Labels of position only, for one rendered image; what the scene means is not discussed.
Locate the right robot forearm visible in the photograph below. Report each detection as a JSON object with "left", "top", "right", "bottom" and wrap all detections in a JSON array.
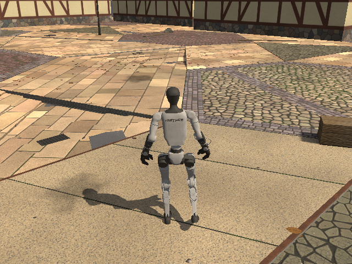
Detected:
[{"left": 198, "top": 131, "right": 209, "bottom": 151}]

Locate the robot left upper arm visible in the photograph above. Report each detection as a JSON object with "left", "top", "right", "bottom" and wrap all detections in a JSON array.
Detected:
[{"left": 148, "top": 112, "right": 163, "bottom": 142}]

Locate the robot right foot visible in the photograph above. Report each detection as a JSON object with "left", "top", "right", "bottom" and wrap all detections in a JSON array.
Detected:
[{"left": 191, "top": 214, "right": 199, "bottom": 223}]

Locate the robot right upper arm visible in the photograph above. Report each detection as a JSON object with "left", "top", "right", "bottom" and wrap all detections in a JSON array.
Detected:
[{"left": 185, "top": 110, "right": 203, "bottom": 140}]

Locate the left robot forearm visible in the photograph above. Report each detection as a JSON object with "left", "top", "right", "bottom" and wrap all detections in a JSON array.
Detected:
[{"left": 142, "top": 134, "right": 153, "bottom": 156}]

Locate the robot left hand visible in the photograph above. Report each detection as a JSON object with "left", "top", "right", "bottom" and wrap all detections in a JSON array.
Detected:
[{"left": 140, "top": 153, "right": 153, "bottom": 165}]

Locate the robot right hand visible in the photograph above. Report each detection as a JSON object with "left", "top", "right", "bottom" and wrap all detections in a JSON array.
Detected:
[{"left": 197, "top": 149, "right": 210, "bottom": 160}]

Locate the robot head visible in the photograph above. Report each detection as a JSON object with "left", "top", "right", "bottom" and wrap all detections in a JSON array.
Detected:
[{"left": 165, "top": 87, "right": 183, "bottom": 113}]

